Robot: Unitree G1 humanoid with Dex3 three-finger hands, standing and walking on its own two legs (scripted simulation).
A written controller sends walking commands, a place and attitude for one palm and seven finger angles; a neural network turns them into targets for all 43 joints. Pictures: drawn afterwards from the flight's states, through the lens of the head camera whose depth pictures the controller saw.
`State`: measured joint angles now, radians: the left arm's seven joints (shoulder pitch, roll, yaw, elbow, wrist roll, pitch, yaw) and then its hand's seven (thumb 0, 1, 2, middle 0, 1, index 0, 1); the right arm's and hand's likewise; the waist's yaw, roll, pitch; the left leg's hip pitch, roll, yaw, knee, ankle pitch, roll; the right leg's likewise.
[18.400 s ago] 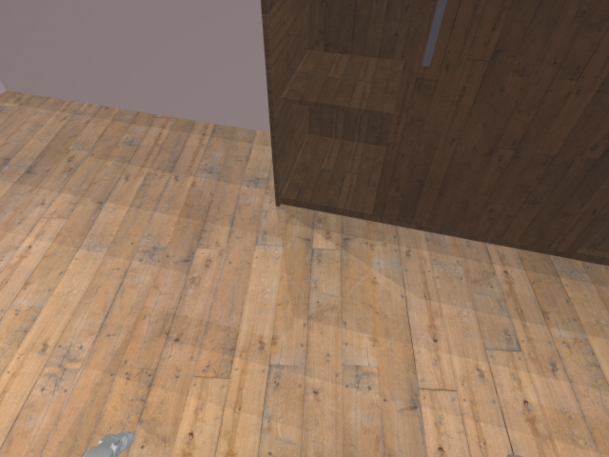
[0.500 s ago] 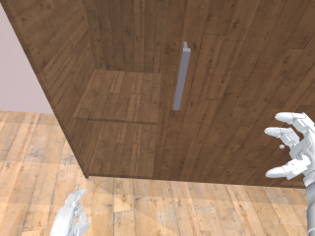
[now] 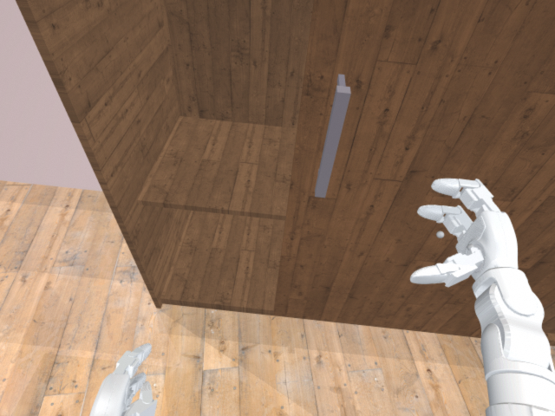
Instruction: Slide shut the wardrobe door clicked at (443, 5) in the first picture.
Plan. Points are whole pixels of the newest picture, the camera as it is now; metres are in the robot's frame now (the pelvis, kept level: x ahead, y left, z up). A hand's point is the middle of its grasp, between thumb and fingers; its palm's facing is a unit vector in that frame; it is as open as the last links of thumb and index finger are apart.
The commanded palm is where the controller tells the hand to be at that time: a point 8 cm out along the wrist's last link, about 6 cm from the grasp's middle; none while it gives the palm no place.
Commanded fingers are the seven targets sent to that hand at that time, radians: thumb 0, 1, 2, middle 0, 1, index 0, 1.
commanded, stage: move the hooked fingers beside the handle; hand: right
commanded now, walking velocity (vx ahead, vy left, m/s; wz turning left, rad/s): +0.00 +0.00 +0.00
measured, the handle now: (329, 141) +0.55 -0.05 +0.11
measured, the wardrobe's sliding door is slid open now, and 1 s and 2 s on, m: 0.43 0.43 0.43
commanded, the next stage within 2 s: feel for the door with the fingertips in 1.98 s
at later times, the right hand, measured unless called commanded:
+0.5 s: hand (401, 191) +0.42 -0.15 +0.13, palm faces +0.03 +1.00 -0.02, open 14.0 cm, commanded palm +0.40 -0.21 +0.12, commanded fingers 0.00 0.50 -0.30 0.30 1.20 0.30 1.20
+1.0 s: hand (367, 158) +0.49 -0.11 +0.13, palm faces +0.03 +1.00 +0.00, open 14.0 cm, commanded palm +0.46 -0.17 +0.12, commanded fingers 0.00 0.50 -0.30 0.30 1.20 0.30 1.20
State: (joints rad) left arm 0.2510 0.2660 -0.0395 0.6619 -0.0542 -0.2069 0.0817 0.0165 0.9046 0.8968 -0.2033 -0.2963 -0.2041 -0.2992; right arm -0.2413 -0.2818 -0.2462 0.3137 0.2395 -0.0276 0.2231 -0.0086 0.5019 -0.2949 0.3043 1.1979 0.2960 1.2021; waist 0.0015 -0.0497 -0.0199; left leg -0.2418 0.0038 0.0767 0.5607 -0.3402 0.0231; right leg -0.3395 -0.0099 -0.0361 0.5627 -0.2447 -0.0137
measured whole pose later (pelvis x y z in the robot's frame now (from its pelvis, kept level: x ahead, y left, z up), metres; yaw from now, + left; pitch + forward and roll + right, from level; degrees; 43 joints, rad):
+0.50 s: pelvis -0.01 +0.00 +0.00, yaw +1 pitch +4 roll +0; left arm 0.30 0.26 -0.03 0.69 -0.04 -0.11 0.05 0.01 0.91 0.90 -0.20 -0.30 -0.20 -0.30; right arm -0.60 -0.29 -0.23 0.72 0.17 -0.12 0.11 -0.01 0.50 -0.29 0.30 1.20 0.30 1.20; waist 0.06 -0.03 -0.02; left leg -0.33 -0.01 0.07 0.60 -0.34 0.03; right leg -0.42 -0.02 -0.04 0.60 -0.25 -0.01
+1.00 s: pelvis +0.00 +0.00 -0.01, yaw +2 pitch +9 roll +1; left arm 0.40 0.25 0.00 0.72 0.00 -0.05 -0.01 0.01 0.91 0.90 -0.20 -0.30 -0.20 -0.30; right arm -0.88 -0.29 -0.28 1.05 0.09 -0.25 0.00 -0.01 0.50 -0.30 0.30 1.20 0.30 1.20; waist 0.12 -0.04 -0.06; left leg -0.46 -0.01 0.04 0.67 -0.36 0.02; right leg -0.55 -0.04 -0.07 0.67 -0.28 -0.02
